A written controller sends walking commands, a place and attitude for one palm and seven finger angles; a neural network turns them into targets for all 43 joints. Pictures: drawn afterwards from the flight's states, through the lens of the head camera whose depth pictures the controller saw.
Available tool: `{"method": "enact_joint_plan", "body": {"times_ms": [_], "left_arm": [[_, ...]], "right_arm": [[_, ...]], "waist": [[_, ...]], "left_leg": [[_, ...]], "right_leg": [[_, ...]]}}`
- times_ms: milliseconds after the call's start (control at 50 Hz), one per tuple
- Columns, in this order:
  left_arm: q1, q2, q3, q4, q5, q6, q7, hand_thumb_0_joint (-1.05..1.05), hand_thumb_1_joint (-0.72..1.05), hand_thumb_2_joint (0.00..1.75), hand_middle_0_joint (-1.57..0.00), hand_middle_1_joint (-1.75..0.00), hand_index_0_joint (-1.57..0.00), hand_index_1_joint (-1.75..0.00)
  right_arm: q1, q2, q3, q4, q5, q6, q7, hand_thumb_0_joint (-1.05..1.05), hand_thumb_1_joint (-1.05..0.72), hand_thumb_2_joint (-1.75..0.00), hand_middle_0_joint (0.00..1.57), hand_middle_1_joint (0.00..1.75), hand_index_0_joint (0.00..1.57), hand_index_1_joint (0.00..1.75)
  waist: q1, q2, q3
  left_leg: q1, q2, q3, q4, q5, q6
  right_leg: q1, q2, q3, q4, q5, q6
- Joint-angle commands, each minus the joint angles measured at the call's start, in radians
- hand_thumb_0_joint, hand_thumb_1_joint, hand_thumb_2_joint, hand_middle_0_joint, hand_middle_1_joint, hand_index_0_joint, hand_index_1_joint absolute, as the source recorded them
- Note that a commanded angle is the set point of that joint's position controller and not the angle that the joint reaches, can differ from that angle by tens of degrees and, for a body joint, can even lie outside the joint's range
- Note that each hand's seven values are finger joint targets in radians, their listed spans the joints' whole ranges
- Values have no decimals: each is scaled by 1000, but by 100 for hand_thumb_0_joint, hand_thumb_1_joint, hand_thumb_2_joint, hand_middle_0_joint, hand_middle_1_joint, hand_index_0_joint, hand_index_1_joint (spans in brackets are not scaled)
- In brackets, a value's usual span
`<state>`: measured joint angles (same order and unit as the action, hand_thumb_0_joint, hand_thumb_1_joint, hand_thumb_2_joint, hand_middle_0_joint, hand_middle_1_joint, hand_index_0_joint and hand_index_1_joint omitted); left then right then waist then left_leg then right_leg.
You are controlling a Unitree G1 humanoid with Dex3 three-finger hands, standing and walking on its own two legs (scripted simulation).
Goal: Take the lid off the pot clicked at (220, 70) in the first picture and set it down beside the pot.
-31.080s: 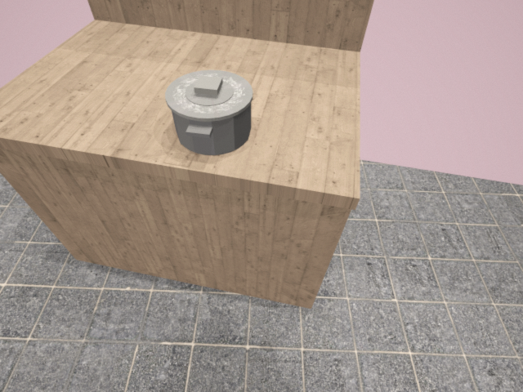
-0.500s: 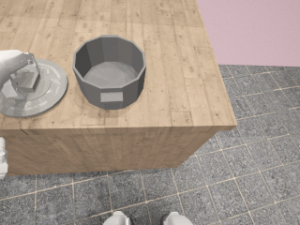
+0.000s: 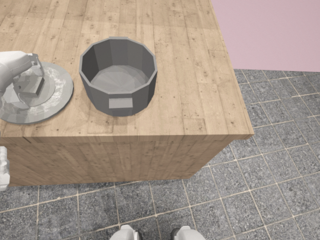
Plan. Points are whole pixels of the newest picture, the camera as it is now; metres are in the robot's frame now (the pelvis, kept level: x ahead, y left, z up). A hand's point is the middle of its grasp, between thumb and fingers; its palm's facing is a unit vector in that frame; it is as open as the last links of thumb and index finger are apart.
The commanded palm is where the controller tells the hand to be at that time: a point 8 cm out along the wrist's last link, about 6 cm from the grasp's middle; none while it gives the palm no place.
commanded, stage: raise the empty hand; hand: left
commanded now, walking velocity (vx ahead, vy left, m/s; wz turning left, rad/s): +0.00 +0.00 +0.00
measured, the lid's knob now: (29, 85) +0.50 +0.31 +0.02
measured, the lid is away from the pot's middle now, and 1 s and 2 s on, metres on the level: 0.23 0.23 0.23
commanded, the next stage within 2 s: draw the hand back to the body in 1.22 s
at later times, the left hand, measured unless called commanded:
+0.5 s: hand out of the picture +0.46 +0.33 +0.11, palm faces -0.41 -0.09 -0.91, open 11.0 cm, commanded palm +0.49 +0.31 +0.17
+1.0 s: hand out of the picture +0.47 +0.33 +0.15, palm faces -0.39 -0.10 -0.92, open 11.0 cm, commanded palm +0.50 +0.32 +0.22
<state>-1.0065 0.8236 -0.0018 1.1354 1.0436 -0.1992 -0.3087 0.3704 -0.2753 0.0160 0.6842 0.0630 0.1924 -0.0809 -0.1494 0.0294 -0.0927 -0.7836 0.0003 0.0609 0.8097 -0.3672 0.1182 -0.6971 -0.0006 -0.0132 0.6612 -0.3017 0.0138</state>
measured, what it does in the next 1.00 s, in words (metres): stands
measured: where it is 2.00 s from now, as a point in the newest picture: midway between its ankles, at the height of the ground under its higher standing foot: outside the picture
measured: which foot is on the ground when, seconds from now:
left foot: down 0.00-1.00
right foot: down 0.00-1.00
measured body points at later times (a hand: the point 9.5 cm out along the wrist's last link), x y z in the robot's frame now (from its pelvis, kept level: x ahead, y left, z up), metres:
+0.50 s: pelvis +0.01 +0.00 +0.01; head +0.09 +0.03 +0.45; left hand +0.48 +0.33 +0.16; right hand +0.01 -0.28 -0.10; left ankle +0.00 +0.04 -0.70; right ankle +0.00 -0.18 -0.70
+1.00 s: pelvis +0.01 +0.01 +0.02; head +0.09 +0.03 +0.46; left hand +0.49 +0.34 +0.20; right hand +0.03 -0.27 -0.09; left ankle +0.00 +0.04 -0.70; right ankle +0.00 -0.18 -0.70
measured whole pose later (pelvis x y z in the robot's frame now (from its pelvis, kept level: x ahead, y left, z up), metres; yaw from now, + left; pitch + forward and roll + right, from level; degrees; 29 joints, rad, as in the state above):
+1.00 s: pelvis +0.01 +0.01 +0.02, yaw +1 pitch +14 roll -4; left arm -1.10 0.83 -0.06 1.09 0.99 -0.14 -0.43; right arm 0.37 -0.28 0.01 0.69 0.08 0.15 -0.07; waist -0.12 0.03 -0.08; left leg -0.56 -0.03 0.06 0.63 -0.31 0.13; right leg -0.48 -0.02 0.00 0.48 -0.24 0.01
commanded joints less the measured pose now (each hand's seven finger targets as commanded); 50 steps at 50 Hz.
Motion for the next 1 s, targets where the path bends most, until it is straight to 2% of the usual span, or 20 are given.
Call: {"method": "enact_joint_plan", "body": {"times_ms": [0, 60, 100, 220, 280, 360, 420, 480, 520, 560, 580, 620, 680, 700, 720, 760, 800, 900, 940, 980], "left_arm": [[-469, 300, 71, -223, -21, -8, 43, 0, 3, 56, -32, -91, -32, -91], [-473, 261, 34, -167, -29, 18, 43, 0, 3, 56, -32, -91, -32, -91], [-468, 305, 68, -192, -27, 17, 42, 0, 3, 56, -32, -91, -32, -91], [-468, 305, 66, -221, -37, 20, 12, 0, 3, 56, -32, -91, -32, -91], [-428, 288, 51, -155, -45, 29, -1, 0, 3, 56, -32, -91, -32, -91], [-475, 285, 40, -220, -44, 23, -15, 0, 3, 56, -32, -91, -32, -91], [-487, 273, 44, -282, -52, 11, -24, 0, 3, 56, -32, -91, -32, -91], [-436, 278, 47, -183, -71, 21, -30, 0, 3, 56, -32, -91, -32, -91], [-456, 254, 10, -145, -74, 34, -35, 0, 3, 56, -32, -91, -32, -91], [-538, 225, -29, -196, -62, 42, -35, 0, 3, 56, -32, -91, -32, -91], [-585, 222, -33, -257, -57, 40, -35, 0, 3, 56, -32, -91, -32, -91], [-604, 297, 30, -327, -50, 26, -33, 0, 3, 56, -32, -91, -32, -91], [-543, 331, 69, -268, -66, 23, -40, 0, 3, 56, -32, -91, -32, -91], [-518, 310, 53, -231, -69, 28, -42, 0, 3, 56, -32, -91, -32, -91], [-502, 263, 15, -164, -74, 39, -47, 0, 3, 56, -32, -91, -32, -91], [-542, 238, -17, -188, -72, 57, -53, 0, 3, 56, -32, -91, -32, -91], [-561, 229, -25, -219, -58, 60, -55, 0, 3, 56, -32, -91, -32, -91], [-579, 300, 21, -227, -68, 54, -76, 0, 3, 56, -32, -91, -32, -91], [-641, 286, 7, -296, -67, 52, -82, 0, 3, 56, -32, -91, -32, -91], [-630, 285, 13, -299, -63, 49, -84, 0, 3, 56, -32, -91, -32, -91]], "right_arm": [[167, -200, -75, -29, -7, -11, -23, 0, -90, -90, 20, 30, 20, 30], [160, -203, -73, -19, -1, -12, -16, 0, -90, -90, 20, 30, 20, 30], [161, -206, -70, -30, 0, -16, -18, 0, -90, -90, 20, 30, 20, 30], [152, -202, -74, -33, 3, -21, -17, 0, -90, -90, 20, 30, 20, 30], [142, -201, -71, -35, 9, -23, -14, 0, -90, -90, 20, 30, 20, 30], [132, -199, -75, -39, 10, -26, -14, 0, -90, -90, 20, 30, 20, 30], [124, -193, -81, -45, 5, -25, -14, 0, -90, -90, 20, 30, 20, 30], [120, -199, -74, -43, 13, -27, -16, 0, -90, -90, 20, 30, 20, 30], [116, -207, -67, -37, 17, -30, -16, 0, -90, -90, 20, 30, 20, 30], [118, -208, -72, -32, 19, -36, -13, 0, -90, -90, 20, 30, 20, 30], [121, -206, -76, -30, 15, -42, -13, 0, -90, -90, 20, 30, 20, 30], [123, -202, -80, -38, 6, -48, -15, 0, -90, -90, 20, 30, 20, 30], [112, -198, -72, -47, 10, -53, -23, 0, -90, -90, 20, 30, 20, 30], [113, -199, -71, -50, 10, -55, -21, 0, -90, -90, 20, 30, 20, 30], [109, -201, -66, -40, 14, -54, -17, 0, -90, -90, 20, 30, 20, 30], [104, -205, -70, -37, 17, -54, -7, 0, -90, -90, 20, 30, 20, 30], [100, -203, -74, -45, 13, -54, -1, 0, -90, -90, 20, 30, 20, 30], [107, -206, -73, -49, 13, -58, -10, 0, -90, -90, 20, 30, 20, 30], [106, -201, -77, -49, 9, -57, -8, 0, -90, -90, 20, 30, 20, 30], [102, -197, -80, -50, 9, -60, -7, 0, -90, -90, 20, 30, 20, 30]], "waist": [[-1, 218, -500], [-8, 192, -414], [6, 180, -446], [12, 182, -470], [9, 121, -387], [15, 174, -395], [20, 215, -434], [16, 101, -366], [8, 77, -311], [4, 130, -320], [4, 151, -362], [18, 203, -452], [26, 154, -449], [27, 151, -424], [18, 117, -348], [20, 122, -325], [26, 165, -350], [27, 104, -403], [23, 145, -444], [24, 182, -432]], "left_leg": [[665, 38, -151, -72, 666, -100], [619, 39, -143, -95, 548, -91], [627, 34, -140, -102, 577, -87], [669, 32, -135, -118, 640, -93], [609, 28, -123, -134, 553, -79], [655, 31, -129, -154, 563, -82], [744, 38, -153, -154, 670, -99], [651, 27, -136, -180, 518, -75], [598, 22, -123, -199, 436, -63], [637, 30, -138, -213, 412, -69], [687, 34, -150, -213, 456, -75], [771, 35, -157, -194, 578, -87], [728, 24, -141, -202, 581, -80], [714, 20, -136, -204, 585, -79], [674, 21, -136, -211, 541, -78], [668, 26, -136, -229, 497, -77], [711, 26, -143, -221, 573, -87], [706, 18, -131, -224, 584, -70], [761, 23, -146, -230, 651, -83], [803, 29, -157, -226, 717, -96]], "right_leg": [[-77, 82, -69, -46, 162, -59], [-86, 81, -70, -65, 117, -58], [-42, 80, -66, -70, 147, -60], [8, 80, -64, -90, 189, -57], [15, 79, -65, -108, 167, -54], [21, 74, -62, -125, 161, -58], [15, 75, -63, -132, 173, -59], [48, 71, -58, -151, 146, -54], [54, 67, -57, -156, 134, -55], [26, 64, -57, -162, 105, -59], [28, 65, -57, -164, 118, -60], [61, 67, -52, -163, 163, -60], [126, 63, -50, -171, 201, -56], [116, 62, -50, -173, 206, -58], [92, 64, -58, -176, 184, -57], [85, 62, -59, -187, 158, -57], [79, 61, -56, -186, 176, -62], [160, 61, -47, -198, 235, -56], [162, 64, -53, -199, 246, -54], [135, 65, -55, -206, 241, -55]]}}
